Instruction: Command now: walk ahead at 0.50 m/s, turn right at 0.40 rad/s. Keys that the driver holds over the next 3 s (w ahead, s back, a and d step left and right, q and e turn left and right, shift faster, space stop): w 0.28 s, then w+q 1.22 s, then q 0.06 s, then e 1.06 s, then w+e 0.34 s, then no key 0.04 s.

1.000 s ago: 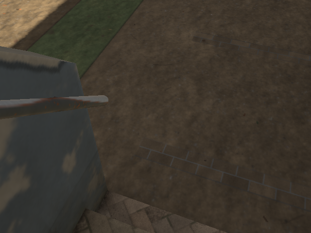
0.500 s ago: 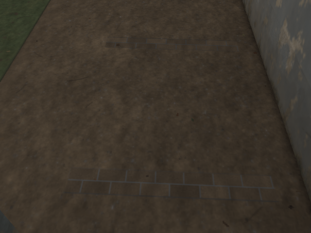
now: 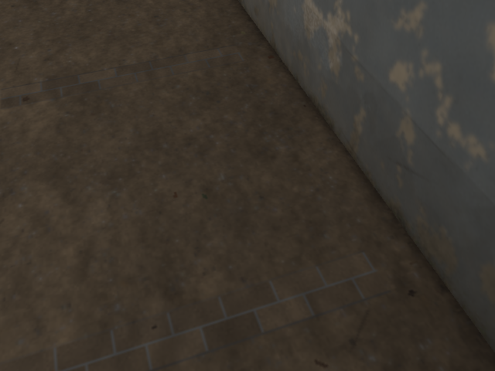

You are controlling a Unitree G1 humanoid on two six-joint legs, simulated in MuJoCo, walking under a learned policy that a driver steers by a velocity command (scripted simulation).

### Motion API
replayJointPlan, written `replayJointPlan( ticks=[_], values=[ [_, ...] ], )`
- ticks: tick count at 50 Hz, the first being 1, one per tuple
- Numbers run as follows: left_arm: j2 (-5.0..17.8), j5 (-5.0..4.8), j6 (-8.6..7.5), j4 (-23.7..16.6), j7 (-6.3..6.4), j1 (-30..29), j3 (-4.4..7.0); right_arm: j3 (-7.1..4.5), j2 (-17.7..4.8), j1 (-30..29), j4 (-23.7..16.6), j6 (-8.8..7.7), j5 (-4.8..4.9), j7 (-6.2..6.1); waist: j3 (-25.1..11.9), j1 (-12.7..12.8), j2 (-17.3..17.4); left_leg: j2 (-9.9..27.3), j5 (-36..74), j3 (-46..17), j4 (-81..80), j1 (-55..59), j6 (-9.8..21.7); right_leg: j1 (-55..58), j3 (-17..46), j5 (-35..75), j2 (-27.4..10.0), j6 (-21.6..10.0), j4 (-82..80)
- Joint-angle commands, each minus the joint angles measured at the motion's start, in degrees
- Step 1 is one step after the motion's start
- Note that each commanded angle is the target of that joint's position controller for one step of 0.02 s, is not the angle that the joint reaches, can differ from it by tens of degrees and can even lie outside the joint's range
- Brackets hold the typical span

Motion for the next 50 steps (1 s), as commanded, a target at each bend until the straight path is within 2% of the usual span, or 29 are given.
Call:
replayJointPlan(
  ticks=[1, 5, 9, 10, 11, 12, 13, 14, 15, 16, 17, 18, 19, 22, 24, 27, 29, 30, 31, 34, 35, 36, 38, 39, 40, 42, 44, 46, 50],
  values=[
    [4.5, 1.38, -0.5, -1.4, 1.69, -3.5, 1.13, -0.3, -7.2, -0.2, -2.9, -0.09, 0.07, 0.41, 7.4, 2.1, 7.6, 14.1, 21.6, -14.1, -8.8, -12.8, 3.4, 12.3, -2.9, 5.6, 2.4, 0.9, -8.0],
    [2.3, 0.0, 0.53, -4.5, 1.35, -18.5, -0.64, -0.55, -6.9, 13.0, 1.8, 1.63, 1.95, -0.9, 13.9, -6.4, 4.2, 17.4, 23.7, -24.1, -2.1, 11.1, 6.2, -0.8, -1.5, -6.4, -1.3, 4.2, -28.4],
    [1.2, 0.97, 1.84, -4.4, 1.08, -18.5, -1.5, -1.55, -7.2, 8.9, 2.6, 3.67, 2.09, 0.01, 13.9, -5.7, 1.9, 18.8, 25.6, -27.6, 2.3, 7.6, 8.5, 14.8, -2.8, -14.8, -3.9, 2.8, -39.7],
    [1.6, 1.63, 1.59, 0.1, 1.44, -4.9, -1.09, -1.69, -7.9, 4.3, 2.6, 3.6, -1.06, 1.85, 10.4, 0.1, 3.8, 18.4, 30.5, -26.2, 8.9, -1.9, 8.4, 31.2, -2.6, -8.5, -4.2, 2.0, -28.0],
    [5.7, 2.49, 1.09, 3.9, 1.72, 6.8, 0.52, -1.67, -6.5, 2.0, 2.0, 2.85, -0.58, 3.18, 8.1, 4.0, -0.5, 16.2, 30.9, -23.1, 17.3, -7.1, 6.4, 43.4, -3.3, -10.6, -3.2, 1.6, -29.6],
    [10.7, 1.83, 0.28, 6.5, 2.48, 10.6, 2.78, -2.81, -8.7, -0.7, 0.7, 3.2, 3.17, 3.59, 7.4, 6.2, -8.6, 8.5, 22.9, -15.7, 28.0, -7.4, 3.0, 53.4, -10.3, -13.0, 0.5, 1.7, -48.9],
    [10.8, 1.47, 0.25, 8.4, 2.83, 19.4, 3.68, -4.81, -16.5, -1.3, 1.4, 4.53, 1.45, 5.45, 4.2, 10.1, -9.5, 3.6, 16.5, -10.7, 43.7, -16.0, 0.3, 72.4, -11.6, -1.2, -0.6, -1.0, -51.2],
    [11.2, 2.2, 0.67, 10.1, 2.96, 28.2, 4.1, -6.51, -16.5, -3.9, -1.3, 5.03, 1.24, 7.34, -7.8, 12.9, -13.5, -2.1, -11.8, -11.5, 68.6, -33.3, -2.2, 95.1, -1.1, 20.3, -9.1, -10.5, -33.1],
    [15.3, 1.05, 0.78, 12.1, 3.13, 29.6, 5.78, -5.49, -10.1, -5.0, -6.5, 3.63, 2.68, 7.95, -16.0, 11.7, -8.7, -1.5, -15.5, -14.5, 76.0, -44.9, -2.3, 104.8, 2.2, 29.2, -15.6, -15.9, -19.4],
    [13.6, 2.59, 0.78, 11.8, 3.87, 26.4, 6.1, -3.33, -3.9, -6.9, -9.2, 2.69, 4.02, 8.19, -10.8, 11.7, 1.9, 2.7, -8.3, -18.1, 65.3, -53.5, -0.8, 100.0, 2.7, 12.9, -18.0, -15.0, -21.6],
    [12.0, 1.36, 1.1, 10.6, 3.51, 19.2, 5.7, -3.85, -5.5, -8.6, -10.6, 2.34, 4.58, 7.9, -6.0, 8.4, 4.9, 6.6, -5.5, -17.5, 60.6, -55.2, 0.0, 87.9, 3.2, -3.8, -19.5, -14.8, -24.7],
    [-0.4, 1.2, -0.28, 5.9, 4.27, 6.2, 1.33, -4.47, -6.5, -9.8, -11.9, 2.28, 2.22, 6.39, 4.9, 3.1, 8.9, 12.5, 17.7, -24.4, 33.8, -52.1, 1.0, 65.0, 4.5, -27.6, -17.7, -10.4, -29.7],
    [-1.8, -0.26, -0.57, 5.2, 4.39, 5.4, 0.23, -4.9, -5.9, -9.5, -8.6, 2.89, 0.66, 5.14, 12.0, 2.2, 7.8, 13.8, 26.1, -21.1, 20.1, -36.9, 2.1, 44.1, -1.4, -29.6, -14.9, -10.8, -35.5],
    [-0.8, -0.13, -2.53, 4.1, 5.62, 7.9, 0.25, -3.32, -0.5, -2.4, -6.4, 4.93, -2.12, 5.56, 8.0, -0.9, -1.3, 10.0, 44.5, -15.7, 16.8, -14.9, 1.7, 19.6, -5.1, -35.5, -8.0, -11.8, -31.9],
    [-3.6, 0.88, -4.12, 2.9, 6.7, 4.2, -1.41, -2.77, -0.8, -9.5, -8.4, 4.06, -0.89, 4.0, 4.6, 1.3, 3.3, 13.6, 68.6, -21.1, -4.9, -13.3, -0.3, 22.8, -8.1, -45.1, -7.2, -6.2, -23.8],
    [-1.9, 1.48, -3.91, 4.1, 5.7, 7.5, -2.36, -5.12, -10.1, -18.2, -12.3, 4.49, -0.02, 3.04, 9.4, 1.1, 0.5, 11.8, 63.7, -18.5, -2.3, -11.0, -0.9, 21.2, -4.8, -53.9, -10.7, -5.1, -18.8],
    [0.0, -0.66, -3.14, 6.9, 7.17, 17.6, -1.86, -4.65, -10.3, -30.0, -15.8, 4.2, -0.47, 3.28, 14.1, 7.2, 3.0, 13.6, 55.8, -18.7, -14.6, -26.4, -1.6, 39.7, 0.5, -53.8, -14.5, -4.0, -14.0],
    [5.1, -10.17, -0.95, 6.9, 11.1, 12.4, 1.58, -4.85, -7.9, -39.5, -19.9, 5.15, 14.03, 3.61, 16.7, 10.9, -0.3, 8.0, 61.1, -22.1, -15.7, -29.6, -2.2, 35.0, 0.9, -48.4, -9.9, -2.9, -8.5],
    [5.9, -9.54, 0.31, 7.1, 12.31, 13.3, 1.96, -3.98, -6.3, -40.0, -19.5, 5.56, 14.52, 4.3, 15.0, 10.5, 1.7, 8.5, 63.0, -19.7, -19.9, -30.1, -2.3, 39.3, -2.0, -46.1, -9.9, -1.9, -3.1],
    [3.5, -6.79, 1.02, 7.7, 11.53, 8.7, 3.51, -6.35, -8.7, -17.4, -11.9, 6.58, 10.78, 4.28, 1.6, 0.4, 3.2, 8.9, 69.1, -13.7, -27.1, 2.9, 1.2, 31.0, -7.1, -37.4, -10.7, 0.1, 18.8],
    [2.5, -6.21, 0.16, 8.6, 10.81, 9.0, 3.79, -8.42, -12.9, -5.8, -7.4, 7.56, 9.22, 3.71, -3.7, -4.5, 9.2, 7.0, 71.8, -11.6, -23.9, 21.2, 4.5, 21.8, -11.4, -43.9, -4.7, 2.8, 36.8],
    [-1.4, -5.6, -0.67, 6.2, 9.39, 12.0, 3.53, -9.69, -19.6, 1.7, -4.0, 7.44, 7.69, 2.81, -6.7, -5.0, 26.2, 11.7, 90.3, -15.0, -8.8, 41.8, 9.4, -1.3, -15.2, -83.1, 3.4, 7.3, 66.2],
    [2.2, -7.9, -3.39, -2.8, 8.11, 1.5, 3.55, -8.97, -15.6, 1.0, -7.6, 7.85, 7.65, 1.15, -18.2, -9.7, 20.2, 18.9, 62.5, -31.5, -8.2, 50.4, 16.4, -20.3, -4.5, -77.7, -0.6, 6.7, 65.1],
    [1.9, -7.84, -3.38, -4.0, 8.9, -1.5, 3.47, -8.05, -13.2, -3.8, -9.4, 8.4, 6.86, 0.42, -15.9, -7.0, 7.3, 18.7, 52.2, -34.4, -13.5, 41.9, 14.6, -19.6, -4.5, -72.2, -2.5, 6.0, 58.2],
    [-4.2, -10.16, -3.49, -5.7, 9.38, 0.3, 1.87, -9.29, -18.6, -5.3, -8.0, 8.7, 5.83, -0.54, -19.8, -2.1, 8.4, 28.6, 26.2, -53.4, -19.7, 33.7, 18.3, -18.3, 0.3, -62.3, -2.3, 5.8, 52.6],
    [0.4, -8.46, -0.68, -7.4, 11.16, -6.6, 3.36, -6.93, -12.6, -25.4, -16.2, 6.99, 4.85, -0.93, -2.6, 5.0, -2.8, 25.7, 28.9, -50.7, -27.1, -1.0, 15.6, -6.6, 1.3, -48.9, -4.4, 7.5, 25.5],
    [0.0, -4.18, 0.46, -7.1, 11.82, -3.5, 3.93, -7.81, -14.6, -33.3, -19.8, 6.91, 6.34, -1.87, -1.9, 8.2, 0.8, 15.3, 35.2, -36.0, -27.9, -20.0, 12.2, 16.9, -1.7, -42.9, -3.3, 9.9, 2.9],
    [1.4, -5.07, -0.14, -8.2, 11.12, -7.4, 4.78, -8.3, -13.6, -30.3, -19.0, 6.82, 7.56, -2.91, -4.2, 6.7, 7.5, 9.0, 34.4, -27.8, -27.3, -24.1, 10.3, 32.5, -3.9, -26.2, 0.7, 10.7, -8.9],
    [2.3, -7.15, 0.58, -10.6, 9.87, -13.2, 5.27, -8.85, -10.4, -20.1, -16.6, 6.82, 8.61, -3.44, -2.2, 4.3, 5.4, 10.5, 22.5, -34.5, -23.6, -12.6, 8.1, 33.2, -3.3, -34.1, 2.7, 9.2, -22.9]
  ],
)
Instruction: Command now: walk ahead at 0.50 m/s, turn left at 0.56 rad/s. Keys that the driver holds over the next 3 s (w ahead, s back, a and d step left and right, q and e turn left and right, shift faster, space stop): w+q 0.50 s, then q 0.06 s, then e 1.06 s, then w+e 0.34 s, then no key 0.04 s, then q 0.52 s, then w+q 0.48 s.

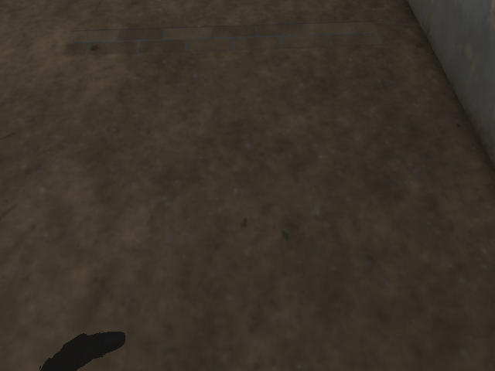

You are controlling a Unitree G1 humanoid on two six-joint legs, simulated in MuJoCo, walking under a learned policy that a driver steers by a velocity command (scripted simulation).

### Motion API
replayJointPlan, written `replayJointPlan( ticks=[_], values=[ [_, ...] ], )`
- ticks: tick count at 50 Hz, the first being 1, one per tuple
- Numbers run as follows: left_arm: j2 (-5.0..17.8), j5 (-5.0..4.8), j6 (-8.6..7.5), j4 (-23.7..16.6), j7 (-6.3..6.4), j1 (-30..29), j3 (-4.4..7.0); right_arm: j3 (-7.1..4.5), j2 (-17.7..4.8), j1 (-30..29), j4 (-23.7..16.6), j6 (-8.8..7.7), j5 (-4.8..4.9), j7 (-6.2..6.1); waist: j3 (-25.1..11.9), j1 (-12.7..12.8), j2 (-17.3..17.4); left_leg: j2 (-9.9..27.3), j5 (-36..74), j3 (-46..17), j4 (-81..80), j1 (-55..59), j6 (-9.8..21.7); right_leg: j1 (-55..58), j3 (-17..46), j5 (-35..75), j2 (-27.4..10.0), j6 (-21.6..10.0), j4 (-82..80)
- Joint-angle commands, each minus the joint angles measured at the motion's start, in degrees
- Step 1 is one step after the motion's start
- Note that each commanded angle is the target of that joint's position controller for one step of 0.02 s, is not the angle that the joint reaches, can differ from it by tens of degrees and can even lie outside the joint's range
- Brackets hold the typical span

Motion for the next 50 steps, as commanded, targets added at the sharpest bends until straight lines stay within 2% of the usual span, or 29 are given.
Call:
replayJointPlan(
  ticks=[1, 2, 3, 4, 5, 6, 7, 8, 10, 14, 18, 22, 23, 25, 26, 27, 28, 29, 30, 31, 32, 33, 35, 36, 39, 42, 46, 49, 50],
  values=[
    [4.5, -0.53, -0.19, -1.9, -0.96, 4.2, 1.74, -2.28, -7.4, 0.1, -4.3, -1.11, 1.0, -0.58, -2.4, 4.4, 4.2, 12.8, 3.9, -15.9, -9.7, -6.5, 9.6, 20.4, -2.8, -2.7, 2.9, -1.8, -9.4],
    [5.7, -0.2, -0.57, -0.6, -1.25, 8.1, 2.4, -1.96, -5.9, 0.5, -4.6, -1.26, 1.03, -0.38, -3.1, 6.4, 4.5, 10.7, 2.3, -15.5, -5.4, -7.1, 8.2, 25.7, -3.4, -5.5, 2.9, -3.3, -10.4],
    [8.4, 0.47, -1.27, 1.8, -1.33, 17.9, 3.51, -0.97, -2.3, -1.5, -5.5, -1.82, 0.83, 0.1, -6.3, 10.8, 0.8, 6.0, 2.4, -10.5, 9.6, -14.8, 5.5, 38.2, 3.3, -7.9, -3.6, -6.6, -11.0],
    [15.3, 2.53, -1.85, 3.7, -1.99, 25.5, 5.25, -0.29, 1.1, 2.6, -8.6, -2.66, 1.38, 0.74, -11.8, 8.9, -19.2, -2.4, -11.1, -3.5, 30.3, -29.7, 2.7, 52.0, 30.6, -12.9, -19.0, -16.5, -20.2],
    [12.6, 2.43, -2.5, 3.2, -2.13, 25.3, 4.88, -1.45, -4.6, 1.5, -8.4, -3.33, 1.68, 1.26, -11.8, 8.6, -17.6, 1.0, -12.9, -5.9, 40.2, -39.5, 2.7, 54.1, 43.4, -24.7, -23.0, -20.0, -24.5],
    [8.9, 1.96, -2.46, 1.8, -1.74, 21.2, 4.05, -2.5, -8.0, -4.4, -9.3, -3.03, 1.25, 1.25, -5.1, 9.3, -11.1, 3.2, -6.9, -5.8, 43.8, -43.6, 3.3, 49.5, 35.0, -24.7, -21.1, -18.3, -24.2],
    [7.6, 1.93, -1.87, 1.1, -1.51, 17.2, 3.59, -2.52, -7.2, -7.2, -10.2, -2.32, 0.27, 0.95, -2.6, 7.9, -7.1, 5.8, -0.9, -4.1, 43.1, -41.7, 3.2, 43.3, 26.3, -18.3, -18.2, -16.3, -24.5],
    [5.9, 1.65, -1.39, 1.2, -1.39, 13.7, 3.03, -2.64, -6.7, -6.7, -10.1, -1.85, -0.18, 0.94, -1.6, 5.5, -5.5, 7.3, 2.8, -4.2, 39.5, -37.4, 2.7, 37.4, 20.1, -12.3, -15.7, -15.0, -25.5],
    [4.2, 1.66, -1.15, 1.8, -1.31, 10.9, 2.37, -2.83, -5.4, -5.5, -10.1, -0.86, 0.29, 1.51, -0.7, 2.4, -5.9, 9.2, 5.0, -2.6, 34.6, -29.6, 1.4, 29.6, 10.9, -5.8, -13.0, -12.8, -28.4],
    [7.0, 1.4, -1.79, 4.2, -0.85, 14.5, 3.26, -2.53, -3.8, -9.9, -11.8, -0.78, -0.65, 2.02, -0.5, 3.2, -3.9, 9.6, 12.7, 0.1, 23.6, -29.2, -0.1, 31.3, 0.4, 7.2, -13.0, -13.2, -30.9],
    [8.7, 0.59, -1.5, 5.8, -0.17, 16.5, 3.73, -1.75, -2.8, -16.1, -13.5, -0.93, -0.47, 3.56, -0.2, 4.9, -4.9, 9.5, 21.3, 4.7, 10.6, -23.7, -0.5, 32.6, -8.0, 6.6, -11.4, -11.8, -30.6],
    [10.9, -0.14, -0.72, 7.2, -0.73, 18.8, 4.43, -1.79, -4.0, -20.2, -14.9, -0.29, -0.18, 4.84, 3.3, 6.3, -5.3, 9.2, 15.5, 7.8, 4.7, -22.4, 0.8, 37.4, -10.4, 7.6, -13.7, -11.4, -29.2],
    [11.6, -0.13, -0.49, 7.3, -0.83, 18.6, 4.67, -1.96, -4.5, -20.6, -15.4, -0.35, -0.18, 5.15, 3.8, 6.0, -5.2, 8.6, 12.6, 9.1, 3.2, -21.0, 1.6, 38.8, -11.5, 11.7, -14.0, -10.8, -27.6],
    [13.8, -0.73, 0.02, 7.5, -0.79, 18.0, 5.17, -2.85, -6.2, -16.7, -15.2, -0.36, -0.43, 5.32, 1.3, 3.3, -6.7, 4.6, 7.3, 13.3, 0.6, -11.9, 3.8, 40.0, -14.3, 32.9, -13.7, -9.8, -19.3],
    [14.6, -0.88, 0.44, 7.3, -0.75, 16.7, 5.19, -4.1, -8.2, -9.3, -13.1, -0.43, -0.55, 5.36, -2.0, -1.1, -6.0, 1.5, 10.9, 15.1, -4.0, -1.7, 5.6, 38.7, -16.4, 42.5, -11.8, -8.5, -8.8],
    [13.9, -0.28, 0.31, 6.5, -0.54, 16.3, 4.88, -5.94, -12.3, 0.9, -10.3, -0.35, -0.77, 4.72, -7.4, -5.6, -3.9, 2.4, 19.5, 10.4, -4.6, 16.7, 8.4, 27.8, -17.0, 37.0, -9.8, -5.8, 6.7],
    [6.7, 2.5, -0.85, 2.1, -1.15, 17.4, 2.44, -7.29, -20.6, 4.2, -9.5, -0.78, -1.0, 3.91, -12.4, -2.2, 12.8, 19.6, 33.1, -18.9, -5.8, 39.8, 18.4, -0.8, -15.2, -15.8, 0.3, -1.3, 31.8],
    [8.0, 0.85, -3.41, 1.8, -2.45, 17.7, 1.41, -5.9, -19.1, 7.6, -11.0, -0.78, -1.93, 3.42, -25.3, -3.2, 13.3, 28.6, 37.4, -35.9, -13.0, 44.8, 24.7, -5.6, -1.5, -31.8, 4.4, -1.7, 43.4],
    [10.0, -0.87, -3.93, 2.7, -3.28, 15.6, 1.91, -4.32, -14.2, 5.5, -10.7, -0.76, -2.54, 3.08, -21.3, -3.6, 8.1, 26.7, 46.2, -24.4, -11.4, 41.5, 21.4, -8.3, 0.8, -27.6, 0.7, -2.9, 43.6],
    [9.9, -1.03, -3.73, 3.9, -2.99, 15.9, 1.73, -3.18, -10.3, 1.1, -11.3, -1.17, -1.89, 3.15, -16.2, -1.8, 4.9, 24.0, 50.3, -14.9, -9.2, 34.5, 17.8, -6.9, 0.0, -24.1, -2.8, -3.7, 37.7],
    [9.6, -0.04, -3.28, 4.4, -2.16, 13.8, 1.86, -2.41, -8.0, -3.2, -11.7, -1.47, -1.24, 3.16, -11.5, -0.4, 0.9, 21.6, 49.6, -10.8, -10.7, 25.9, 15.2, -4.8, -1.0, -21.7, -4.4, -3.6, 33.0],
    [10.3, 0.48, -2.51, 4.2, -1.63, 13.0, 2.33, -1.8, -6.6, -5.5, -11.8, -1.89, -1.3, 3.09, -9.6, 1.2, 1.3, 20.6, 50.9, -8.5, -12.4, 19.3, 14.4, -0.8, -0.8, -20.1, -5.4, -3.6, 30.2],
    [8.3, 0.19, -0.74, 4.5, -1.28, 14.6, 2.15, -1.67, -7.0, -7.0, -10.7, -2.62, -2.38, 3.11, -7.9, 4.0, 1.8, 20.2, 52.8, -5.0, -15.3, 11.4, 14.2, 4.5, -0.8, -17.5, -5.1, -3.7, 26.1],
    [7.1, 0.33, -0.02, 4.6, -1.14, 14.8, 1.89, -1.62, -7.1, -7.6, -10.1, -3.08, -2.52, 2.99, -6.8, 4.8, 2.2, 19.7, 54.3, -2.4, -16.2, 8.8, 13.8, 5.6, -1.1, -15.6, -4.8, -3.4, 22.6],
    [5.3, 0.85, 0.84, 4.4, -1.08, 12.5, 1.02, -1.72, -8.0, -9.2, -8.8, -3.36, -2.67, 2.18, -5.3, 5.0, 3.6, 17.3, 54.3, 4.9, -17.6, 5.8, 11.3, 8.4, -2.0, -5.5, -3.4, -3.2, 10.3],
    [6.3, 0.31, 1.06, 3.2, -1.94, 8.4, 0.85, -2.01, -9.8, -8.4, -7.7, -2.79, -2.44, 1.35, -4.9, 3.1, 4.8, 17.3, 51.2, 7.7, -18.2, 8.5, 9.8, 9.7, -3.5, 2.3, -1.4, -3.7, 2.3],
    [7.7, 0.41, 2.26, 0.6, -3.02, 4.4, 1.34, -2.25, -10.2, -7.2, -6.5, -1.27, -1.88, 0.38, -2.6, 1.8, 5.4, 20.1, 44.2, 7.5, -15.9, 14.1, 9.1, 6.6, -4.2, -2.4, -0.6, -4.8, -1.8],
    [8.0, 0.54, 2.58, -0.8, -4.13, 4.3, 1.67, -2.69, -11.0, -7.9, -6.8, -0.08, -0.92, -0.49, -1.8, 2.4, 6.2, 21.7, 42.0, 6.9, -10.4, 16.0, 7.7, 7.3, -5.9, -7.7, 0.7, -6.6, -5.9],
    [7.9, 0.54, 2.48, -0.6, -4.45, 6.0, 1.82, -2.79, -11.3, -8.6, -7.0, 0.29, -0.46, -0.84, -2.3, 3.5, 6.0, 20.9, 42.8, 7.8, -7.1, 15.8, 6.3, 10.5, -7.3, -5.3, 1.8, -7.7, -10.4]
  ],
)
Over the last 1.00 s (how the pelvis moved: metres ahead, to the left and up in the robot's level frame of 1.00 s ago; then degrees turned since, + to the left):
0.61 0.04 -0.38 16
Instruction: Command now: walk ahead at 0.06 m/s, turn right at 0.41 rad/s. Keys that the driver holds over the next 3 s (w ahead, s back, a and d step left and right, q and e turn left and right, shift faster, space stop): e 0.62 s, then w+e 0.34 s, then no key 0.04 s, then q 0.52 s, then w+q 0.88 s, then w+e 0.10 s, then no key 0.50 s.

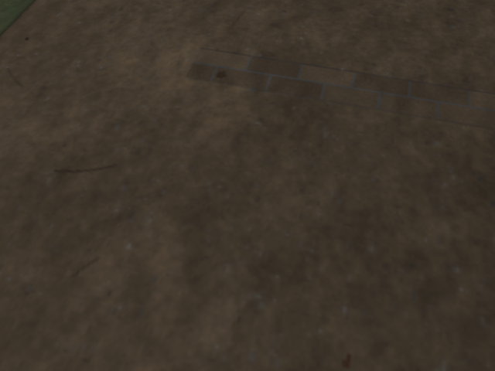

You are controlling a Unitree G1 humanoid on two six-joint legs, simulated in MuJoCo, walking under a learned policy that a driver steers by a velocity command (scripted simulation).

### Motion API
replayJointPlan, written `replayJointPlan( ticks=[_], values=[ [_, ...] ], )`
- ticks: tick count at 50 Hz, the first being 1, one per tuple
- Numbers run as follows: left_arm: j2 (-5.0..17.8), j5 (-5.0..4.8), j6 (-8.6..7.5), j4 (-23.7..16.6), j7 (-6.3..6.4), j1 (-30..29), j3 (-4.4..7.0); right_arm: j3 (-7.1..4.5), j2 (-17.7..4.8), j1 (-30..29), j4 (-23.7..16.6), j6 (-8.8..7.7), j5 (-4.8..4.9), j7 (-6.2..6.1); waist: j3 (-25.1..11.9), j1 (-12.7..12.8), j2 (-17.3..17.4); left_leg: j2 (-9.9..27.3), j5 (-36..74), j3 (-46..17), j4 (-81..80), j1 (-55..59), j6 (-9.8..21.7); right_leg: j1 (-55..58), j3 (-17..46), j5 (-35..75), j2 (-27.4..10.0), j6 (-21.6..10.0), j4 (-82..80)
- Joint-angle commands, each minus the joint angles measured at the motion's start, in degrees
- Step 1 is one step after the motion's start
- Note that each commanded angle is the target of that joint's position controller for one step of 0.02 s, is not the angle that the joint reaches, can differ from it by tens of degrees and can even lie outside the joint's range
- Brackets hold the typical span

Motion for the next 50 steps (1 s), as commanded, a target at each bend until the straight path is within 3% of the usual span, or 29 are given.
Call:
replayJointPlan(
  ticks=[1, 2, 3, 4, 5, 6, 7, 8, 10, 15, 21, 24, 25, 26, 27, 28, 29, 30, 31, 33, 35, 39, 44, 46, 47, 48, 49, 50],
  values=[
    [6.8, 0.31, -0.74, -3.5, -0.65, 2.8, 2.24, -2.42, -9.2, -0.1, -2.9, 0.54, 1.14, -1.21, -7.2, 2.5, 5.8, 14.5, 41.2, -4.6, 9.4, 5.6, 4.2, 7.8, -1.6, 7.0, 2.4, -3.3, -10.0],
    [11.5, 0.7, -0.87, -3.3, -0.01, 6.6, 3.74, -2.37, -8.6, 1.0, -3.8, 0.27, 0.07, -1.23, -10.9, 3.0, -1.0, 9.5, 31.3, -1.5, 20.4, -1.5, 0.2, 18.6, 7.3, 30.2, -2.7, -6.6, -10.3],
    [16.7, 1.64, -0.68, -3.6, 0.7, 9.3, 4.75, -1.41, -5.5, 0.5, -6.1, -0.22, -1.97, -0.62, -13.8, 2.0, -13.5, -0.6, -9.6, -0.6, 38.3, -21.2, -4.6, 32.9, 26.5, 55.7, -16.2, -18.1, -10.1],
    [13.7, 2.2, -0.67, -4.2, 0.68, 11.9, 3.51, -0.93, -5.5, 0.2, -6.6, -0.64, -1.45, 0.33, -22.1, 3.8, -12.0, -2.4, -23.0, -11.5, 48.4, -26.6, -4.6, 38.2, 34.0, 49.5, -20.1, -23.3, -12.4],
    [12.4, 1.81, -0.75, -5.7, 0.68, 8.0, 3.33, -1.38, -7.1, -1.3, -6.5, -0.48, 0.35, 0.85, -19.3, 3.3, -7.2, 0.0, -20.2, -14.1, 51.8, -29.3, -4.3, 35.6, 29.9, 41.4, -17.6, -20.9, -12.9],
    [11.1, 0.7, -0.52, -6.9, 1.07, 4.7, 3.16, -1.48, -7.2, -2.6, -6.1, 0.08, 0.55, 0.57, -15.5, 2.3, -2.7, 1.5, -16.0, -13.7, 50.2, -30.5, -4.3, 31.7, 25.2, 33.9, -14.3, -17.4, -13.4],
    [9.8, -0.17, 0.02, -7.6, 1.47, 2.8, 2.79, -1.79, -7.6, -3.6, -5.9, 0.74, -0.12, -0.05, -12.4, 1.6, 0.2, 2.5, -12.9, -13.2, 46.5, -30.1, -4.8, 26.9, 23.0, 27.7, -12.3, -15.1, -14.6],
    [9.5, -0.4, 0.51, -8.0, 1.85, 1.6, 2.64, -2.06, -8.0, -4.1, -6.3, 1.32, -0.47, -0.51, -11.2, 0.6, -0.4, 3.0, -10.7, -13.0, 42.7, -27.1, -5.0, 22.6, 21.8, 22.7, -10.4, -13.8, -15.6],
    [10.6, 0.21, 1.35, -8.7, 2.33, 1.7, 3.1, -1.68, -6.2, -3.6, -6.4, 1.8, -0.26, -0.77, -10.3, 0.0, -3.3, 1.5, -7.9, -11.6, 36.1, -24.0, -5.5, 19.5, 21.0, 17.7, -7.8, -12.6, -16.9],
    [12.0, 0.34, 2.14, -10.2, 3.49, 2.2, 3.77, -1.32, -5.7, -3.8, -5.9, 1.61, 0.1, -0.97, -10.6, 0.7, -6.0, 0.3, -3.2, -12.5, 25.1, -19.0, -6.5, 16.4, 23.0, 5.1, -6.0, -11.1, -18.1],
    [11.7, 0.49, 3.18, -11.9, 3.51, 2.2, 3.62, -1.56, -6.9, -3.1, -5.9, 0.38, 0.54, 0.27, -9.2, 1.4, -8.5, -0.3, -3.5, -13.1, 14.8, -14.1, -5.3, 16.2, 29.3, -0.8, -5.2, -10.0, -17.6],
    [11.2, -0.33, 3.95, -13.1, 3.89, 1.3, 3.3, -2.15, -7.9, 2.5, -4.1, -0.33, 0.54, 1.3, -9.1, -1.7, -7.5, 0.8, 4.5, -11.7, -0.2, -2.9, -2.9, 12.3, 28.6, -0.5, -1.7, -7.0, -13.9],
    [9.2, -0.34, 4.04, -13.6, 3.97, 2.1, 2.72, -3.04, -11.2, 4.7, -3.7, -0.13, -0.5, 1.19, -9.5, -1.5, -1.7, 9.1, 6.6, -17.5, -3.0, 4.0, 0.0, 5.3, 24.7, -7.7, 1.8, -4.3, -7.0],
    [7.6, -1.04, 3.56, -15.8, 3.61, 3.0, 2.43, -4.05, -16.6, 3.3, -4.0, 0.47, -2.13, 0.89, -7.1, 1.7, 16.7, 20.8, 17.4, -31.2, -6.1, 5.7, 8.5, -7.0, 11.7, -21.2, 11.9, -1.0, 5.1],
    [12.4, 0.15, 2.58, -15.2, 3.12, 2.9, 3.83, -3.47, -13.7, 0.7, -6.1, 0.18, -3.68, 0.85, -7.1, 0.6, 17.0, 27.5, 22.8, -37.5, -7.4, 1.8, 14.4, -8.8, 11.0, -25.4, 8.9, 1.9, 19.9],
    [14.9, -0.18, 2.76, -13.4, 2.82, 4.8, 4.97, -2.45, -10.4, -3.0, -7.9, 0.15, -3.2, 0.46, -7.1, 2.0, 11.7, 24.8, 23.7, -31.4, -6.3, 0.4, 13.0, -7.3, 11.3, -21.6, 7.2, 2.6, 27.1],
    [13.9, -0.34, 3.47, -11.7, 2.9, 6.7, 5.0, -1.96, -8.5, -5.4, -8.5, 0.34, -2.03, 0.23, -5.9, 3.1, 9.2, 20.2, 22.4, -25.1, -5.1, -0.5, 9.8, -6.8, 9.9, -18.2, 6.9, 3.4, 30.1],
    [12.4, -0.06, 4.16, -11.1, 3.06, 7.5, 4.66, -1.53, -7.4, -5.5, -8.6, 0.45, -0.87, 0.03, -4.9, 2.5, 8.6, 17.9, 21.3, -21.7, -4.5, 0.3, 8.3, -8.1, 9.4, -15.2, 6.7, 4.3, 33.6],
    [10.7, -0.18, 4.57, -11.2, 2.92, 7.5, 4.19, -1.21, -7.5, -4.7, -8.5, 0.63, -0.5, -0.24, -4.0, 2.1, 8.5, 17.1, 22.4, -19.3, -4.4, 0.2, 8.2, -8.7, 8.7, -13.9, 6.6, 5.1, 36.1],
    [9.0, -0.7, 4.16, -13.6, 2.1, 4.0, 3.25, -1.68, -8.9, -0.5, -7.9, 0.9, -0.5, -0.82, -3.3, -0.5, 10.0, 15.7, 7.6, -17.1, -7.8, 3.3, 7.7, -11.8, 5.1, -9.5, 4.3, 5.4, 31.2],
    [8.6, -0.88, 3.7, -15.7, 1.7, -0.3, 2.75, -2.13, -10.4, 4.0, -7.4, 0.69, -0.42, -1.09, -3.1, -3.8, 11.8, 17.1, -2.7, -18.7, -10.2, 8.2, 8.1, -14.5, 3.8, -8.8, 2.5, 6.0, 24.8],
    [7.2, -0.4, 2.44, -17.7, 0.59, -2.2, 1.75, -3.33, -13.5, 5.8, -7.5, -0.52, 0.07, -0.34, -2.4, -5.0, 12.0, 19.5, -6.6, -16.3, -12.2, 7.3, 8.0, -8.5, 1.0, -10.9, -0.2, 4.5, 13.3],
    [7.6, -0.74, 1.72, -16.8, -0.67, 1.0, 1.91, -4.03, -14.9, 5.2, -7.5, -1.63, 1.42, 2.02, -0.3, -2.9, 11.6, 19.9, -6.3, -10.6, -11.1, -0.1, 7.3, 5.4, -3.5, -11.5, 0.6, -0.1, 0.4],
    [7.4, -0.6, 1.71, -14.0, -0.83, 7.4, 2.3, -3.77, -14.1, 3.5, -7.5, -1.51, 2.06, 2.62, -1.6, 1.1, 9.2, 18.6, -6.1, -6.9, -5.1, -5.0, 5.6, 16.6, -6.3, -6.7, 3.0, -2.0, -7.3],
    [9.3, -0.78, 1.76, -11.8, -0.44, 13.3, 3.45, -3.01, -11.8, 3.9, -7.3, -1.65, 1.55, 2.74, -4.1, 3.5, 6.3, 16.3, -2.6, -3.4, 3.0, -9.6, 3.7, 26.3, -6.1, -7.6, 4.8, -3.5, -8.7],
    [13.9, -0.98, 1.57, -10.3, 0.21, 21.8, 5.14, -1.67, -7.8, 1.9, -8.7, -1.93, 0.01, 2.9, -6.4, 7.2, -5.0, 11.5, -4.1, 2.7, 24.6, -20.6, -0.8, 37.2, 9.0, -10.5, -4.2, -7.3, -13.7],
    [21.5, -0.35, 0.41, -12.3, 0.12, 22.2, 5.86, -0.76, -5.5, -2.0, -14.3, -3.36, -1.02, 2.75, -7.0, 6.1, -19.2, 1.6, -18.0, -1.4, 41.7, -42.7, -3.9, 44.1, 40.8, -13.9, -17.7, -18.3, -22.0],
    [16.2, 0.2, -0.96, -12.8, -0.27, 20.8, 4.28, -1.63, -10.3, -3.9, -14.2, -4.63, 0.56, 3.08, -6.3, 7.3, -10.8, 4.7, -16.6, -9.1, 48.1, -46.2, -3.3, 41.6, 40.3, -8.6, -20.1, -20.5, -24.1]
  ],
)
Over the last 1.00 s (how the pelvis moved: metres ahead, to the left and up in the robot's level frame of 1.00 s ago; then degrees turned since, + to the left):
0.44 0.10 0.01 15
